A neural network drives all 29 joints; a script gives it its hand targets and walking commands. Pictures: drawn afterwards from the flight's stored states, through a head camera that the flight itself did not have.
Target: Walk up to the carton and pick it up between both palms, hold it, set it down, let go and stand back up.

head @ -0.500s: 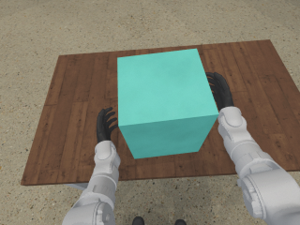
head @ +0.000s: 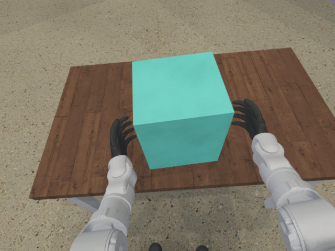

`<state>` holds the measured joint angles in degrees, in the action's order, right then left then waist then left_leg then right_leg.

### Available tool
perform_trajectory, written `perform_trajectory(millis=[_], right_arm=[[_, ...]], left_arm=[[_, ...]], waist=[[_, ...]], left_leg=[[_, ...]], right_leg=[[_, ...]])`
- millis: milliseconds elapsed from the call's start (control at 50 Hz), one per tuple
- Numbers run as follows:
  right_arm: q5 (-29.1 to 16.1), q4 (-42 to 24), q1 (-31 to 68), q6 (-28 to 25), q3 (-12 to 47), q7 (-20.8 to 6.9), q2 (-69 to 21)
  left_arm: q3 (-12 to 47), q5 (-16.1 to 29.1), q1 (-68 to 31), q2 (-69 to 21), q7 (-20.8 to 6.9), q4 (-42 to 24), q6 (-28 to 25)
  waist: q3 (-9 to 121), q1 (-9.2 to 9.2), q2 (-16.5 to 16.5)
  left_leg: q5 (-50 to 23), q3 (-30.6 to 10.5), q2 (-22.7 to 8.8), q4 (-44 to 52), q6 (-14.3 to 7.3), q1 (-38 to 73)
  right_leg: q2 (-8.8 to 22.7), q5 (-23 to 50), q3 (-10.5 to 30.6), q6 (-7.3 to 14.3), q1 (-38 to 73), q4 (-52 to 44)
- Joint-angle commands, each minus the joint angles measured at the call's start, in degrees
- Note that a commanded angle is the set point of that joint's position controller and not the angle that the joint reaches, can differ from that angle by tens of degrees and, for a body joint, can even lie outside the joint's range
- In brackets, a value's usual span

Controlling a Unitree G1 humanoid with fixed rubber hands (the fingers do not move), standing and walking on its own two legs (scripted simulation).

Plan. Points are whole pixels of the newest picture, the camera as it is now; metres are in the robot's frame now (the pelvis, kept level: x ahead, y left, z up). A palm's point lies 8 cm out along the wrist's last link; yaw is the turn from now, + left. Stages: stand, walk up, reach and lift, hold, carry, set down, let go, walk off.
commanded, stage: set down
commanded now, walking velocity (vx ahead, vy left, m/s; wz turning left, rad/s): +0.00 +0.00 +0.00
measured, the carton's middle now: (178, 115) +0.47 +0.01 -0.01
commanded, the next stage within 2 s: none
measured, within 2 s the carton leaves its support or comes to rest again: neither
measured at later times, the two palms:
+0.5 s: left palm (105, 191) +0.26 +0.19 -0.02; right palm (278, 165) +0.32 -0.23 -0.01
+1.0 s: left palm (103, 217) +0.20 +0.19 -0.03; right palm (289, 192) +0.26 -0.23 -0.01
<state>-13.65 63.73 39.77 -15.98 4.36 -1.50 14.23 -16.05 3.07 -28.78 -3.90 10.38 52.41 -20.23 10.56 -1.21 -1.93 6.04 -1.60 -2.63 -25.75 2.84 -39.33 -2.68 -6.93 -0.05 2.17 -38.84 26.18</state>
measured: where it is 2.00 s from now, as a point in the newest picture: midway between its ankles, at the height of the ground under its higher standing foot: outside the picture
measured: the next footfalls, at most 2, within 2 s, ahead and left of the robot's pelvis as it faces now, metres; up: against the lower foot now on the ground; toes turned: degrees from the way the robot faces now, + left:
none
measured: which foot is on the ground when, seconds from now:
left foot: down 0.00-1.00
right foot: down 0.00-1.00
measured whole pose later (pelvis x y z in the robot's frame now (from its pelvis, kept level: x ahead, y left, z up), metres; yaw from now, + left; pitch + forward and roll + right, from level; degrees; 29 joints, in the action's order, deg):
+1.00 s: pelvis +0.02 +0.00 +0.01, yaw +0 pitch +4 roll +0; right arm -20.1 55.4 5.3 -24.8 4.9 -8.6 16.0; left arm -5.0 1.9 10.5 -2.7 12.0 30.1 -15.7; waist 6.9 -1.2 1.9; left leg 9.8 -1.6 -2.6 -25.4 2.9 -19.7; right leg -2.7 -10.9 0.0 2.2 -19.3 26.2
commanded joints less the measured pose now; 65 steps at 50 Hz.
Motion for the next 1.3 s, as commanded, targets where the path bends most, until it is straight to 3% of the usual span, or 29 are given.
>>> perform_trajectory(millis=[0,20,40,80,120,140,220,260,280,300,380,440,460,520,600,660,680,720,740,780,820,840,960,980,1040,1100,1200,1220,1280], right_arm=[[0.1,-5.7,8.9,-5.6,-2.6,-0.6,10.2],[-0.7,-4.9,8.1,-5.9,-0.3,-0.7,9.8],[-0.5,-5.4,9.3,-6.5,-2.6,-0.8,10.9],[-1.1,-6.1,6.6,-7.8,-1.2,-0.7,10.9],[-2.4,-7.5,0.0,-9.9,-0.3,-1.0,11.4],[-3.3,-7.6,0.5,-10.2,0.3,-1.1,11.7],[-5.9,-9.9,-7.7,-12.9,2.4,-1.9,12.2],[-5.0,-11.1,-3.1,-12.8,1.0,-2.4,12.1],[-5.4,-11.8,-4.2,-12.6,1.5,-3.4,11.8],[-4.9,-10.7,-6.7,-12.1,0.8,-3.6,10.9],[-5.2,-17.3,-2.7,-10.2,0.1,-5.8,9.2],[-5.5,-18.8,-6.3,-10.2,-0.4,-6.6,10.7],[-4.6,-19.2,-4.1,-10.2,-2.3,-6.2,12.0],[-4.5,-19.5,-8.9,-10.9,-3.0,-6.0,12.5],[-4.7,-15.1,-14.0,-10.7,-2.4,-5.8,13.0],[-6.4,-14.2,-17.2,-11.8,-2.1,-5.8,13.4],[-7.6,-17.0,-19.5,-12.3,-1.5,-6.3,13.8],[-7.2,-18.2,-22.1,-12.8,-0.8,-6.2,13.0],[-7.6,-19.1,-21.3,-12.8,-0.3,-6.5,12.4],[-7.9,-21.3,-22.9,-13.3,-2.1,-7.2,13.4],[-7.5,-22.7,-27.6,-13.2,-1.3,-7.7,12.1],[-7.0,-23.5,-25.7,-12.8,-1.6,-7.9,11.3],[-5.2,-28.2,-29.0,-10.6,-2.7,-7.8,10.7],[-5.9,-30.9,-32.0,-11.1,-3.0,-7.9,10.7],[-4.4,-30.7,-34.1,-9.7,-3.2,-7.0,10.8],[-3.9,-31.5,-36.4,-8.6,-4.3,-7.0,10.4],[-2.0,-32.3,-37.2,-6.7,-5.2,-4.8,9.1],[-1.9,-34.5,-37.4,-7.0,-5.7,-4.6,8.9],[-1.1,-35.6,-38.5,-6.3,-5.8,-4.2,7.9]], left_arm=[[8.1,-3.7,-7.0,8.8,0.8,-7.9,-1.0],[7.5,-3.9,-6.6,9.4,0.5,-7.8,-1.1],[8.0,-3.6,-7.7,9.2,0.5,-11.6,-1.4],[8.2,-3.8,-4.5,8.9,0.1,-13.5,-2.0],[9.3,-4.2,1.6,7.9,0.2,-21.3,-3.1],[9.3,-3.0,1.4,8.9,-0.2,-20.9,-3.4],[10.4,-3.7,9.4,9.5,-0.4,-30.8,-4.7],[13.1,-1.0,5.1,9.1,-0.8,-27.2,-4.1],[13.0,-0.6,4.3,10.5,-0.6,-28.4,-4.3],[14.3,0.0,6.7,10.2,-0.6,-26.4,-3.7],[16.7,3.3,1.8,10.9,0.9,-25.8,-4.0],[16.4,3.1,6.1,11.6,2.1,-27.7,-4.1],[16.2,2.7,4.0,12.3,2.3,-27.5,-3.1],[16.4,2.6,9.6,10.8,2.3,-27.2,-2.2],[15.7,-0.6,14.8,8.8,1.4,-23.8,0.2],[15.8,-2.1,17.6,8.1,1.3,-30.2,0.7],[15.8,-2.6,20.6,8.1,1.8,-35.2,0.8],[16.6,-3.0,22.0,7.6,1.4,-35.3,1.3],[16.7,-2.9,21.3,8.4,1.7,-37.3,1.0],[20.0,-1.7,23.7,6.9,2.1,-40.7,1.5],[20.5,-1.2,27.4,6.9,2.1,-41.9,1.6],[20.6,-1.4,23.9,7.4,2.5,-43.0,1.3],[20.0,-1.0,22.5,8.8,3.5,-41.8,2.1],[20.5,-0.3,25.9,8.2,4.0,-45.9,2.0],[20.0,-0.4,29.3,8.1,2.9,-41.0,3.4],[20.0,-2.0,29.9,8.1,2.6,-40.9,5.5],[18.1,-2.2,31.0,9.4,0.4,-36.3,9.4],[18.4,-1.8,30.0,9.4,0.7,-40.6,9.5],[19.2,-1.4,29.0,9.9,0.6,-41.5,9.0]], waist=[[28.8,-3.68,6.4],[28.8,-4.56,6.4],[30.0,-2.99,5.7],[30.4,-2.86,6.5],[31.0,-2.20,5.0],[29.3,-1.73,6.7],[23.8,-0.72,4.5],[19.6,1.10,6.4],[18.3,0.15,6.1],[14.7,1.08,7.1],[12.7,0.33,8.3],[11.8,-0.50,8.2],[12.3,0.75,8.5],[12.7,0.28,9.6],[7.6,0.90,9.0],[6.8,1.18,5.8],[9.5,0.27,5.1],[7.1,0.58,5.9],[6.8,0.19,4.9],[5.1,1.55,4.0],[3.6,1.98,5.0],[3.3,2.19,3.3],[-0.7,1.58,6.3],[-0.4,1.17,7.1],[-4.2,1.79,8.1],[-5.2,1.74,5.5],[-9.2,2.51,9.2],[-7.8,1.84,7.7],[-6.4,2.57,8.7]], left_leg=[[-5.8,4.1,1.9,1.2,0.3,19.5],[-7.5,4.9,2.5,0.6,0.0,19.4],[-8.4,4.4,2.2,1.1,0.4,20.4],[-10.6,4.5,2.5,0.9,0.1,20.2],[-16.5,3.5,2.3,0.1,0.9,23.8],[-15.7,3.6,2.4,-0.3,0.5,22.8],[-20.5,2.9,2.8,-0.2,1.1,25.5],[-13.9,2.7,2.9,0.4,0.8,22.6],[-9.8,2.7,2.8,1.2,0.1,21.6],[-6.4,2.6,2.9,2.1,-0.4,21.3],[7.3,2.8,2.6,3.3,-1.7,18.4],[6.1,3.4,2.6,3.1,-1.8,20.3],[7.5,3.4,2.6,3.5,-1.7,19.9],[4.5,3.1,2.6,3.8,-1.8,21.5],[3.1,3.0,2.8,5.1,-1.8,23.6],[-1.3,3.0,2.9,5.2,-0.7,25.0],[-4.2,2.7,2.7,4.8,-0.7,27.0],[-5.0,3.1,3.0,5.0,-1.0,26.5],[-3.3,3.0,3.1,4.8,-1.2,25.3],[-2.5,2.6,2.8,5.1,-0.6,27.1],[-2.1,3.0,3.0,4.7,-0.8,29.0],[0.2,3.0,2.8,4.8,-0.6,28.7],[8.9,3.9,3.0,5.9,-2.1,27.7],[6.6,4.1,2.9,5.6,-2.1,29.7],[8.1,3.8,3.1,6.1,-1.8,29.8],[8.8,4.0,3.0,7.0,-1.9,30.4],[8.7,4.7,3.6,7.5,-2.7,29.4],[7.2,5.0,3.7,7.1,-2.6,29.0],[6.6,4.9,3.5,6.5,-2.6,29.9]], right_leg=[[-1.0,4.2,0.3,-1.6,30.8,-1.1],[-0.9,5.6,0.7,-1.8,32.3,-1.0],[-0.9,7.5,0.3,-1.6,32.6,-1.4],[-1.0,11.5,0.4,-2.0,35.7,-0.9],[-1.6,18.4,0.1,-1.6,37.4,-0.1],[-1.4,16.9,0.7,-1.8,36.6,-0.6],[-1.0,23.7,1.4,-1.3,39.8,-0.4],[-0.6,16.3,0.7,-1.2,37.4,-0.9],[0.0,10.0,1.1,-1.0,36.2,-1.8],[0.3,5.7,1.5,-1.0,35.4,-2.5],[1.0,-12.5,1.4,-0.4,30.2,-3.8],[1.2,-12.2,1.5,-0.8,29.5,-3.4],[1.0,-12.0,1.3,-0.6,30.7,-3.6],[0.6,-9.7,1.1,-1.0,32.2,-3.4],[0.5,-6.6,1.2,-1.0,33.5,-4.4],[0.4,-2.1,1.2,-0.4,36.2,-4.0],[0.2,0.5,1.3,-0.1,37.5,-4.2],[0.4,2.4,1.3,-0.2,36.8,-4.3],[0.7,0.4,1.9,-0.2,36.2,-4.4],[0.1,-1.8,0.7,0.7,33.4,-4.5],[0.2,-2.8,0.4,0.6,32.1,-5.5],[0.2,-5.6,0.4,1.2,30.1,-5.2],[1.5,-15.2,1.6,0.4,27.2,-6.7],[1.4,-13.4,1.4,0.3,27.6,-6.9],[2.1,-16.5,2.5,0.1,27.4,-8.0],[2.6,-18.6,3.1,0.5,27.5,-9.3],[3.0,-17.9,3.7,-0.8,29.2,-10.0],[3.6,-17.4,4.5,-0.9,29.7,-9.8],[3.7,-15.7,4.1,-1.2,30.3,-9.1]])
